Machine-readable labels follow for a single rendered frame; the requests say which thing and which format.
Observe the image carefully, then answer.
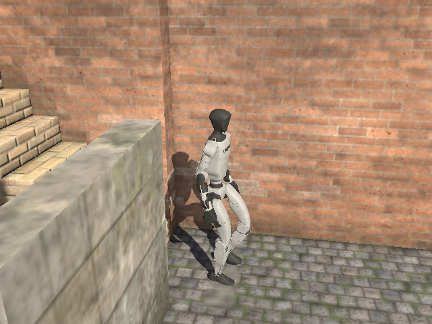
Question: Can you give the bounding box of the right robot foot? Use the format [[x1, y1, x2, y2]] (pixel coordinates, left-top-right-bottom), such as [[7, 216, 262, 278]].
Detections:
[[209, 271, 235, 286]]

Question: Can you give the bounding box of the right robot upper arm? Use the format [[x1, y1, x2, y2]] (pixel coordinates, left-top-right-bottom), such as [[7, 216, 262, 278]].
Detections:
[[196, 142, 218, 181]]

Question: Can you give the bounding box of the right robot forearm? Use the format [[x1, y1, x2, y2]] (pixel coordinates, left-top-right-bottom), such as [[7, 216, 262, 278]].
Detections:
[[196, 173, 212, 211]]

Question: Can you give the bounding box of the robot right hand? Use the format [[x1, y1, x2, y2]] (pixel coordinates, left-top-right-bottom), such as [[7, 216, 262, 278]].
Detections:
[[203, 209, 221, 229]]

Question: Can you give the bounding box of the left robot forearm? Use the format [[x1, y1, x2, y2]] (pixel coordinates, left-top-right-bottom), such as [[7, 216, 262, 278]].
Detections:
[[223, 169, 233, 184]]

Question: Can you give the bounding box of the right robot shin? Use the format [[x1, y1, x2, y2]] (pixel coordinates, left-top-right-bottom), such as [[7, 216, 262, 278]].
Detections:
[[214, 240, 231, 277]]

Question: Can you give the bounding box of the robot left hand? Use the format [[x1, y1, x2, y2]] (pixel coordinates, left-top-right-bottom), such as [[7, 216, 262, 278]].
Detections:
[[230, 181, 240, 193]]

